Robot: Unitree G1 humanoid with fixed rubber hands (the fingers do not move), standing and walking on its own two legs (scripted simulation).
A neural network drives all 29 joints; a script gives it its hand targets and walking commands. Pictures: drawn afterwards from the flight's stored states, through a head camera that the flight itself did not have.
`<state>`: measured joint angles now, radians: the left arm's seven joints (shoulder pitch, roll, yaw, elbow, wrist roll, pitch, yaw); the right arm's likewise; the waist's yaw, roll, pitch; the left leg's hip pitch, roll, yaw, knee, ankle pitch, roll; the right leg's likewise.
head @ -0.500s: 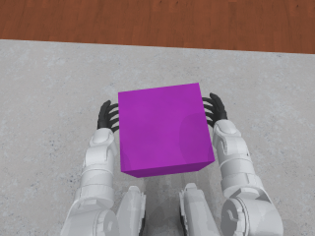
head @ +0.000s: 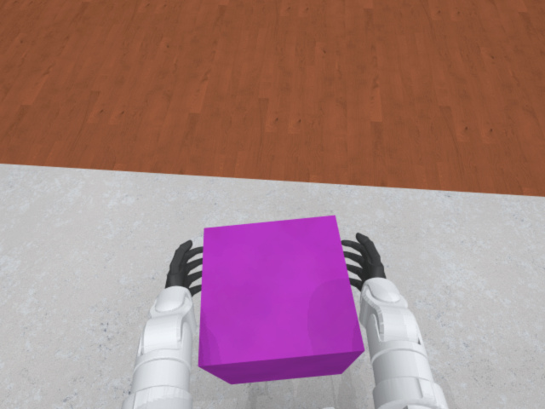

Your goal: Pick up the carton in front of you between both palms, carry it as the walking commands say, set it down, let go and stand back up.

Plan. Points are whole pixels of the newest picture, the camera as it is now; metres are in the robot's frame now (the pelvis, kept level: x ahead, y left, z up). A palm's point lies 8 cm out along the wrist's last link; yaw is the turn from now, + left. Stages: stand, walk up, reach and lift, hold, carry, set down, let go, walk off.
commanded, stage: reach and lift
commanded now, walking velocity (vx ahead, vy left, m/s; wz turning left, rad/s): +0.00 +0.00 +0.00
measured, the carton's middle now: (278, 307) +0.31 +0.00 -0.09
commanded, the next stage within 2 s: hold in 1.24 s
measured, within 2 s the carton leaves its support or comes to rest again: neither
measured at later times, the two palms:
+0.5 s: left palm (160, 277) +0.30 +0.16 +0.06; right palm (385, 277) +0.30 -0.14 +0.06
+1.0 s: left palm (162, 276) +0.30 +0.15 +0.07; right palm (392, 265) +0.30 -0.15 +0.08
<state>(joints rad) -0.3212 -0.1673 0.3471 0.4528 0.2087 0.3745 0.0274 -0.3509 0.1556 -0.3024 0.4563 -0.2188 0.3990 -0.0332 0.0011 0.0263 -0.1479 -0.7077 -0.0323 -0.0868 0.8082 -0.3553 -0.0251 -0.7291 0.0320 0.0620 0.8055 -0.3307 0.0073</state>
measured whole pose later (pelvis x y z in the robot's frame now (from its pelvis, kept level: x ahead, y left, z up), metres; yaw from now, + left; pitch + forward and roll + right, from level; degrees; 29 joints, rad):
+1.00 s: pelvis +0.00 +0.00 +0.04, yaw +0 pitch -6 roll +0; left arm -0.32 -0.17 0.31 0.36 0.33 0.65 -0.02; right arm -0.35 0.18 -0.29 0.36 -0.31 0.67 0.00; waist 0.00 0.01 0.04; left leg -0.09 -0.01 -0.10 0.41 -0.21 -0.02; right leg -0.11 0.03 0.06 0.41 -0.19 0.00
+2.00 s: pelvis +0.07 +0.01 +0.04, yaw +4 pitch +3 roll +1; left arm -0.09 -0.13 0.05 -0.33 0.10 1.12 0.11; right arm -0.08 0.13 -0.10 -0.34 -0.11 1.11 -0.07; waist 0.02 -0.01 -0.20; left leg -0.30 0.01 0.14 0.45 -0.22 0.03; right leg -0.22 -0.07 -0.09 0.53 -0.37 0.00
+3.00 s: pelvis +0.67 +0.02 +0.02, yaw +5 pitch +3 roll -1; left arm 0.04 -0.13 0.03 -0.59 0.03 1.15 0.14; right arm 0.00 0.13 -0.04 -0.60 -0.04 1.18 -0.14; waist -0.02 0.01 -0.10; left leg 0.02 0.09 0.19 0.47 -0.49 -0.04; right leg -0.50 -0.05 -0.26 0.48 -0.13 -0.04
